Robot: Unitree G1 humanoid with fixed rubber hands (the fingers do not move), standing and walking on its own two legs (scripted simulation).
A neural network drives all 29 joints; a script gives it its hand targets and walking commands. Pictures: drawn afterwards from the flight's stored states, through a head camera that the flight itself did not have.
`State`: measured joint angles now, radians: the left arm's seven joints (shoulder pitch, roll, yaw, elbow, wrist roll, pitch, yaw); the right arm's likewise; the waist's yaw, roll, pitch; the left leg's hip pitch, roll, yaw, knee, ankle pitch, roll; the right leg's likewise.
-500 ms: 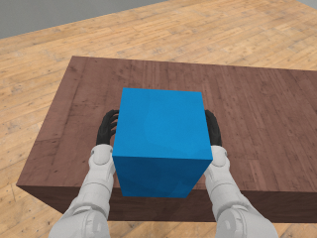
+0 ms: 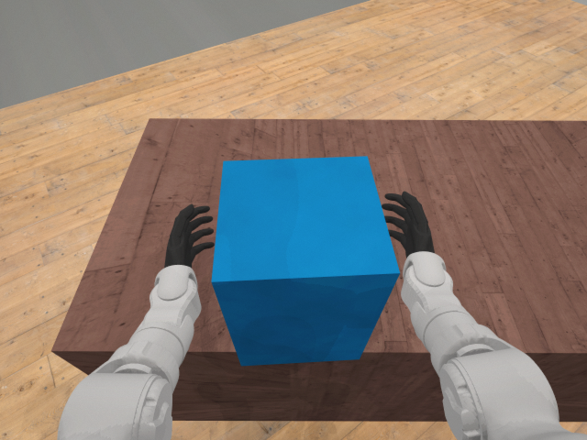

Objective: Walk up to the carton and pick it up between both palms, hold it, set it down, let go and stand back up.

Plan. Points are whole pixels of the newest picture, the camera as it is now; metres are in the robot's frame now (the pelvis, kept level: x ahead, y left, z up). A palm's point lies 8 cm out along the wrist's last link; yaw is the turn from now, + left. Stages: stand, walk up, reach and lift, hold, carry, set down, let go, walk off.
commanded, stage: set down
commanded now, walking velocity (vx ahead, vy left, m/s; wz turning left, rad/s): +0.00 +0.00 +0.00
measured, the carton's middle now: (298, 270) +0.37 +0.02 +0.00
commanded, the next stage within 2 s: none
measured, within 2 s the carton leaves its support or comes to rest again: neither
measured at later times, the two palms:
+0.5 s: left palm (173, 316) +0.29 +0.18 +0.00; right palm (438, 310) +0.31 -0.17 +0.01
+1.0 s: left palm (149, 388) +0.21 +0.20 -0.02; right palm (460, 375) +0.24 -0.19 +0.00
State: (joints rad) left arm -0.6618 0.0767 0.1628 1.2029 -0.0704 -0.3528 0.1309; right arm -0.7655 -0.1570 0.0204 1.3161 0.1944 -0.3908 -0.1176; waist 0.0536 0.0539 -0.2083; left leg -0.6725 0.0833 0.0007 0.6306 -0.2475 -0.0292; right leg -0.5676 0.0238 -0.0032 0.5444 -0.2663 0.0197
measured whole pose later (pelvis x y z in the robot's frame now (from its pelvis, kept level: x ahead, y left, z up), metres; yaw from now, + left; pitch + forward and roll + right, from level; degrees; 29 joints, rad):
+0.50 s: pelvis -0.03 -0.02 +0.00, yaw +2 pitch +12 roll -1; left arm -0.38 0.12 0.07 0.91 -0.13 -0.35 0.07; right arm -0.42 -0.15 0.11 0.94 0.25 -0.36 -0.07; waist 0.00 -0.01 -0.16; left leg -0.63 0.06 -0.03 0.63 -0.20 -0.05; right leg -0.57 0.01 -0.02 0.64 -0.28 0.00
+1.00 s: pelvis -0.03 -0.02 +0.01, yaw +2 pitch -1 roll +0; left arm -0.05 0.16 -0.02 0.68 -0.14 -0.32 0.12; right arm -0.11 -0.09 0.03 0.76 0.20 -0.33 -0.05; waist 0.03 -0.06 -0.01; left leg -0.33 0.05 -0.01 0.51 -0.18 -0.05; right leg -0.28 0.00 0.00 0.56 -0.27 0.00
